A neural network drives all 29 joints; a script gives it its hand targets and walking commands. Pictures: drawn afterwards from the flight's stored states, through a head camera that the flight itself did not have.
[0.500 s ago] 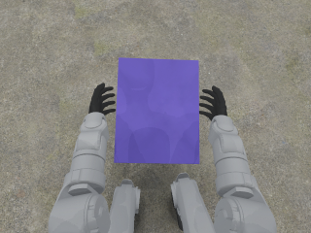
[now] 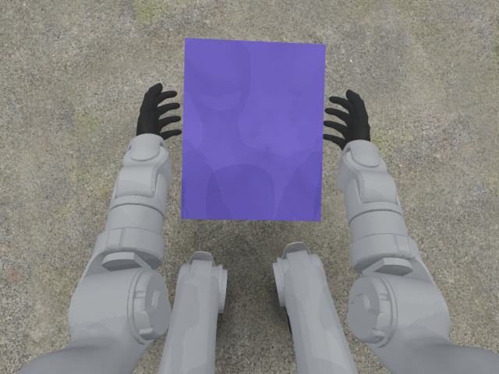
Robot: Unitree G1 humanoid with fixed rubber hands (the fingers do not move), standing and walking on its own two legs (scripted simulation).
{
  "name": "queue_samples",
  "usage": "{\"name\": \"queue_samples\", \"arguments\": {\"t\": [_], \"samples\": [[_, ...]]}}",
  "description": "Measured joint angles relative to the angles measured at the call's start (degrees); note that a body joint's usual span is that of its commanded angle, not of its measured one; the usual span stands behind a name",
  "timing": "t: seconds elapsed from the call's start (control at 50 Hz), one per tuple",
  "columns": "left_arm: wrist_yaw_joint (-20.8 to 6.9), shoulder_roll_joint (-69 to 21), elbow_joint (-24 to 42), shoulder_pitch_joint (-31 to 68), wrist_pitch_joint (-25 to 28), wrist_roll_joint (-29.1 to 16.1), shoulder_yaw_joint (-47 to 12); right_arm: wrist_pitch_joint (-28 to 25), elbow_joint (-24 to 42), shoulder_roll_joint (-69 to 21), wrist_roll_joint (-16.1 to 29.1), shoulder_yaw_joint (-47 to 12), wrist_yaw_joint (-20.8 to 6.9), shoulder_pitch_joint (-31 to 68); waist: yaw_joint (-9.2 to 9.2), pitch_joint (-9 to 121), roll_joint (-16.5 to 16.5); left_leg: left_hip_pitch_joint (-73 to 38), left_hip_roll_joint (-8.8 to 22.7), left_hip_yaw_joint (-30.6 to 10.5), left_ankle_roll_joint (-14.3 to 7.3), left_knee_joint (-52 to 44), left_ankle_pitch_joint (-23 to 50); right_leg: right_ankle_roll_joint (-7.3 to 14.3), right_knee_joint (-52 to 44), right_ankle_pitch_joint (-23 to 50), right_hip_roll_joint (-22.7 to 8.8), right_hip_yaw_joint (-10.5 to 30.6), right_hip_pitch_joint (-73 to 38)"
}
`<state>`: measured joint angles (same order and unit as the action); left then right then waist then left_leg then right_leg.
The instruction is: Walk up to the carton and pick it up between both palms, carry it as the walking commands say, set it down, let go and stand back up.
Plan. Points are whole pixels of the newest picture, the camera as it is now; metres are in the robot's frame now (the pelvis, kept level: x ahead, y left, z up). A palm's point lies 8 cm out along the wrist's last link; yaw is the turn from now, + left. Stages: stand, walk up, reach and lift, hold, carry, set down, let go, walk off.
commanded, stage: set down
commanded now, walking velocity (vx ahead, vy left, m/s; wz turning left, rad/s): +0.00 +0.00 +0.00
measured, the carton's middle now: (251, 137) +0.50 -0.02 -0.18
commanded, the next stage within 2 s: none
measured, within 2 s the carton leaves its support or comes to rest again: neither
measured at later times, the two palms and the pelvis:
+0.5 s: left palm (168, 141) +0.50 +0.13 -0.18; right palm (336, 146) +0.47 -0.18 -0.18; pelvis -0.01 +0.00 -0.06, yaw +1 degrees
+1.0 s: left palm (177, 146) +0.52 +0.13 -0.26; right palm (325, 151) +0.49 -0.18 -0.26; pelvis -0.01 +0.00 -0.11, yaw +1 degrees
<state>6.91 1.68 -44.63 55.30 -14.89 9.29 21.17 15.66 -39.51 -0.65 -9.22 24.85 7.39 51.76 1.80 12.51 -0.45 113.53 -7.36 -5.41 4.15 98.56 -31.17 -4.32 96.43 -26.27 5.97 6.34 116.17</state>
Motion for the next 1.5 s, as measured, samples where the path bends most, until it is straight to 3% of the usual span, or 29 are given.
{"name": "queue_samples", "arguments": {"t": [0.52,0.94,1.28,1.5], "samples": [[0.51,4.11,-3.03,9.59,1.46,-2.94,-1.70,-0.66,-1.31,3.32,1.80,-0.27,0.52,9.12,0.46,-7.31,-0.33,12.43,-1.39,0.24,1.32,11.34,-1.13,-0.75,11.48,-0.98,1.01,-0.12,12.59],[1.51,8.28,-8.75,18.33,3.46,-6.92,-5.57,-2.89,-5.43,7.70,5.23,-1.51,-0.75,15.78,1.73,-16.89,-0.37,17.65,-2.84,0.41,1.67,19.30,-1.84,-1.06,19.48,-2.52,-0.14,-1.02,17.12],[0.90,11.45,-15.45,22.95,5.86,-9.32,-8.70,-5.48,-12.52,10.71,6.27,-2.99,-2.43,20.39,1.76,-24.70,-0.96,15.95,-1.37,1.51,0.21,24.80,-4.89,-0.43,24.67,-5.89,-1.80,-2.26,14.97],[1.34,13.24,-17.22,23.91,7.31,-13.02,-13.00,-6.61,-15.46,12.76,10.46,-6.42,-1.82,22.51,2.22,-28.37,-0.29,15.33,-0.04,2.00,-0.42,27.87,-5.88,0.28,27.63,-6.89,-2.60,-3.24,14.26]]}}
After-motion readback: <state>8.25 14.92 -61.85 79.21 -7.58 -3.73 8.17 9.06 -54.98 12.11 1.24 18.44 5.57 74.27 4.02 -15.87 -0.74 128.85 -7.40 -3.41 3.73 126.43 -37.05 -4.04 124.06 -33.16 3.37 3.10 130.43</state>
